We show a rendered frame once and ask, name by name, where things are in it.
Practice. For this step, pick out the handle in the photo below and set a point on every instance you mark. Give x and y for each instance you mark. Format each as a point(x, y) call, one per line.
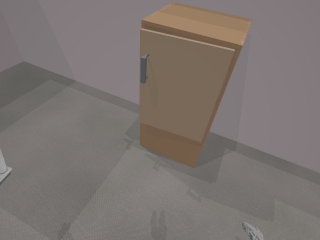
point(143, 68)

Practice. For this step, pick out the right robot hand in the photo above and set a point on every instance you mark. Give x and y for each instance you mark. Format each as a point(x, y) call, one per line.
point(252, 232)

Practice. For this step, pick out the cupboard door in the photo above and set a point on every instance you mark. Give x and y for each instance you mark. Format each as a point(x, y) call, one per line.
point(185, 77)

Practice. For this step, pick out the left robot hand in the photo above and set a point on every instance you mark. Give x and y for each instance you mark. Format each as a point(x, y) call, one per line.
point(5, 171)

